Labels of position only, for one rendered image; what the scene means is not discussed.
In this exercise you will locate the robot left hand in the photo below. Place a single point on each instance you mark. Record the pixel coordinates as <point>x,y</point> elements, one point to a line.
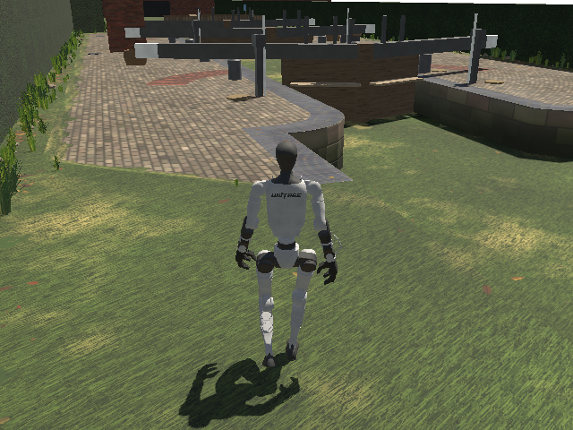
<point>240,256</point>

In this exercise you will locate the robot right shin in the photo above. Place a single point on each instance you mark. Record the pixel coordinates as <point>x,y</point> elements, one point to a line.
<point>297,317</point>

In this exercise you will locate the left robot upper arm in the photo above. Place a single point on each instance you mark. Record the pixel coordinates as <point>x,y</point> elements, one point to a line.
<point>254,203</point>

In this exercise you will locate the left robot thigh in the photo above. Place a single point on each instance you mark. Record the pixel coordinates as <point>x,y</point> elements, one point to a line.
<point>264,268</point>

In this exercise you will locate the robot left forearm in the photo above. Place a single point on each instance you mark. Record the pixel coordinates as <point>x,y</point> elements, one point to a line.
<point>245,237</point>

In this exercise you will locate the robot right hand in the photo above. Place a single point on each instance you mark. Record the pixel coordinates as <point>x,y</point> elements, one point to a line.
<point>333,270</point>

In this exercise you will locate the robot right forearm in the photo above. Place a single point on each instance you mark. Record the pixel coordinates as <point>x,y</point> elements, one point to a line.
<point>326,244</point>

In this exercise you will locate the right robot upper arm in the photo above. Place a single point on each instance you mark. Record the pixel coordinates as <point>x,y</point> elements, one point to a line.
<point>318,205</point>

